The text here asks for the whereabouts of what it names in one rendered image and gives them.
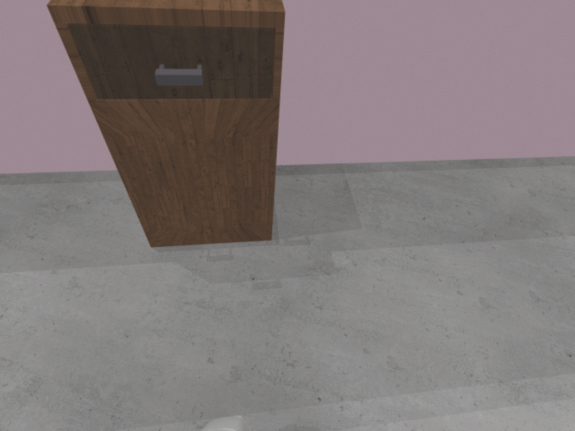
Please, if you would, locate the drawer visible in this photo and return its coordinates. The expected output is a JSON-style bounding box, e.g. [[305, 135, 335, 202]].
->
[[68, 23, 273, 99]]

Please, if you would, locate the cabinet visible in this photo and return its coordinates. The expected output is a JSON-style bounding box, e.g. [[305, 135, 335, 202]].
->
[[47, 0, 285, 248]]

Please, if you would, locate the handle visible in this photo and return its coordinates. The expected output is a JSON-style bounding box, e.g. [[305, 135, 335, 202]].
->
[[155, 64, 203, 85]]

